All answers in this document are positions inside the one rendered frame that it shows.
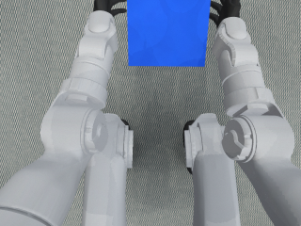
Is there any left robot hand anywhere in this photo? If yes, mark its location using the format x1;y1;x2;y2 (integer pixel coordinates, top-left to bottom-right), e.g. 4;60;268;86
93;0;127;17

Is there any robot left foot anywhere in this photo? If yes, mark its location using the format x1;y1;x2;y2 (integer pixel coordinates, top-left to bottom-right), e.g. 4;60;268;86
121;119;131;131

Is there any right robot forearm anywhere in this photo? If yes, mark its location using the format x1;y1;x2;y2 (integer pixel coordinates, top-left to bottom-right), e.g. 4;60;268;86
212;17;295;145

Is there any robot left shin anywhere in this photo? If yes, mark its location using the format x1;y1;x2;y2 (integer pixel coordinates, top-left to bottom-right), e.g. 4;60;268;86
103;113;126;127

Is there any right robot hand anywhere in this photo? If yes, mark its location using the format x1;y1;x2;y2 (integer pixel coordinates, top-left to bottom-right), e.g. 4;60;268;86
209;0;241;29

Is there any right robot upper arm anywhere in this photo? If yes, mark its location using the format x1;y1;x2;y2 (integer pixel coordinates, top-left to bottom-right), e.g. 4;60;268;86
221;115;301;226

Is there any carton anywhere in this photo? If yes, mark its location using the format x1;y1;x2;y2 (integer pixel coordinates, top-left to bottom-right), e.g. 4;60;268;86
127;0;211;67

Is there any left robot upper arm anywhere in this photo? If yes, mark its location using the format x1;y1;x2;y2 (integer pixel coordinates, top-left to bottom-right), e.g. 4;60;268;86
0;105;109;226

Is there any left robot forearm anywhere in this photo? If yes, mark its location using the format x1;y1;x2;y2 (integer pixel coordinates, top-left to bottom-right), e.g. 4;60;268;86
40;10;119;141

